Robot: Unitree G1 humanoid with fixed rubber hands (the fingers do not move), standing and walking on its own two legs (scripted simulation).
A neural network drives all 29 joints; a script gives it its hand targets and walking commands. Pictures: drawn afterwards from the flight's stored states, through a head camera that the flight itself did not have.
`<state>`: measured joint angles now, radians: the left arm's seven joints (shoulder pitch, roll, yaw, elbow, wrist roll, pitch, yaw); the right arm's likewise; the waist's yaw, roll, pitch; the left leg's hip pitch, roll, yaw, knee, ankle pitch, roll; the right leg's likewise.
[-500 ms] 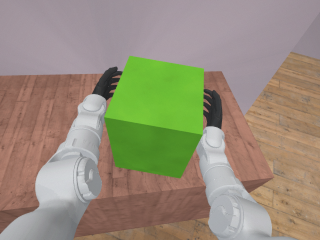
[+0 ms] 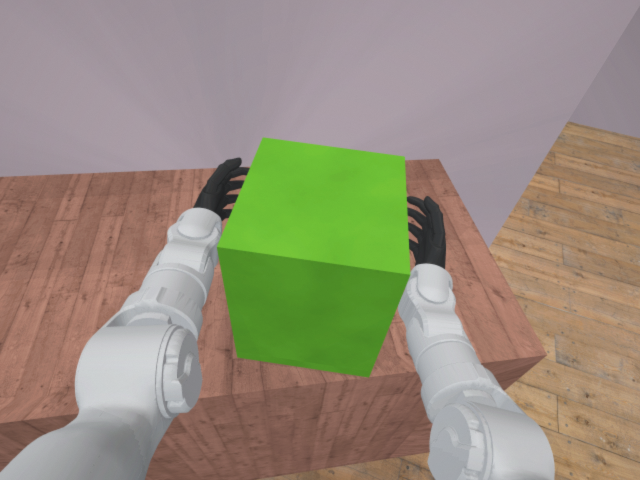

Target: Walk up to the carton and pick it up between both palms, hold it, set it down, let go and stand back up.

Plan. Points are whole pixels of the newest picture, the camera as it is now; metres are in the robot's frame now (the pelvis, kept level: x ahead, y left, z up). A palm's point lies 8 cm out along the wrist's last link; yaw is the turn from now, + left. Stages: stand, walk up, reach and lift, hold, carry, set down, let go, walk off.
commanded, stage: reach and lift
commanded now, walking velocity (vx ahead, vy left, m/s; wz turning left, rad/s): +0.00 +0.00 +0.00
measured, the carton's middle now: (317, 261) +0.42 -0.02 +0.03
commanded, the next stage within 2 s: none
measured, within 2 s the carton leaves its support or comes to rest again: neither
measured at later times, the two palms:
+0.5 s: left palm (193, 200) +0.42 +0.13 +0.15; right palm (441, 225) +0.37 -0.16 +0.15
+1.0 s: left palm (188, 221) +0.38 +0.13 +0.16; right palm (451, 229) +0.35 -0.16 +0.16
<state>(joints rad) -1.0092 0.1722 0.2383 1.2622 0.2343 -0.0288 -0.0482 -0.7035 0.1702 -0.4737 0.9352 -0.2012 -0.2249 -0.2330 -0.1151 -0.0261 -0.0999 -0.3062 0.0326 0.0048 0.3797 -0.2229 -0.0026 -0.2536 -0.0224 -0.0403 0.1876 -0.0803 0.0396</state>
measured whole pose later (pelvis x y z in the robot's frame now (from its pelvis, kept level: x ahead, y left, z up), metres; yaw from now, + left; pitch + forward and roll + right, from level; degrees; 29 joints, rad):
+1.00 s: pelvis -0.03 -0.01 +0.00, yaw +2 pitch -5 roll -1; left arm -0.81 0.06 0.32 0.67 0.26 0.40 -0.02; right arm -0.76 0.02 -0.16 0.79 0.09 0.11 -0.21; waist -0.10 -0.06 0.02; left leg -0.05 0.02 -0.01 0.32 -0.19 -0.01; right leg -0.03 -0.03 -0.06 0.22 -0.10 0.03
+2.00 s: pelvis -0.04 -0.02 +0.00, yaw +3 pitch -8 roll -1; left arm -0.76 0.00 0.34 0.30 0.30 0.69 -0.01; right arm -0.81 -0.04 -0.05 0.68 0.22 0.26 -0.21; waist -0.11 -0.05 0.01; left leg -0.02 0.03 -0.04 0.36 -0.20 -0.02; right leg 0.00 -0.02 -0.08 0.26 -0.12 0.02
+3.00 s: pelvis -0.04 -0.02 +0.00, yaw +2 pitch -9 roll -1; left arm -0.86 0.02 0.40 0.33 0.34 0.83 -0.05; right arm -0.94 -0.06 -0.07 0.73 0.25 0.43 -0.23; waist -0.08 -0.03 -0.02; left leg -0.01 0.04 -0.03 0.34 -0.19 -0.03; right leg 0.00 -0.02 -0.07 0.27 -0.12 0.01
